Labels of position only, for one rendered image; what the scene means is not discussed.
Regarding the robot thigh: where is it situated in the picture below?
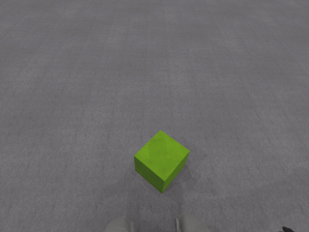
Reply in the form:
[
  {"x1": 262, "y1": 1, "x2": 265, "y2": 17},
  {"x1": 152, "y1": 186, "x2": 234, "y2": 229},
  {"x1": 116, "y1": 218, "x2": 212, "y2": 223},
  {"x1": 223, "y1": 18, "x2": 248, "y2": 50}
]
[
  {"x1": 103, "y1": 217, "x2": 135, "y2": 232},
  {"x1": 175, "y1": 213, "x2": 211, "y2": 232}
]

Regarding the left robot thigh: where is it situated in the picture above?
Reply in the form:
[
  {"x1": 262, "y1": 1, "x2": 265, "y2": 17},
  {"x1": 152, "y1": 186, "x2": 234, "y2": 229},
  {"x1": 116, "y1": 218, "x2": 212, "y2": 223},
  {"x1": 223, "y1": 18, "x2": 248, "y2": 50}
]
[{"x1": 103, "y1": 217, "x2": 135, "y2": 232}]

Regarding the carton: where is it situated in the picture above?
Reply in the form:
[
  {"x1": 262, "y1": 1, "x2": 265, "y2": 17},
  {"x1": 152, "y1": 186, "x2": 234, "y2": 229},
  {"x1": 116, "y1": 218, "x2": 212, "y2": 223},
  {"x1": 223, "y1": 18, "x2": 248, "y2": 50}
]
[{"x1": 134, "y1": 130, "x2": 190, "y2": 193}]

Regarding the right robot thigh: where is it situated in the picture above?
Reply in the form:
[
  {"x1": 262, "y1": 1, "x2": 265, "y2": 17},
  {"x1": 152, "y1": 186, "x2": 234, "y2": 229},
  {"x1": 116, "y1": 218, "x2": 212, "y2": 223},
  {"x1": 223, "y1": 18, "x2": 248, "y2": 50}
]
[{"x1": 175, "y1": 213, "x2": 211, "y2": 232}]

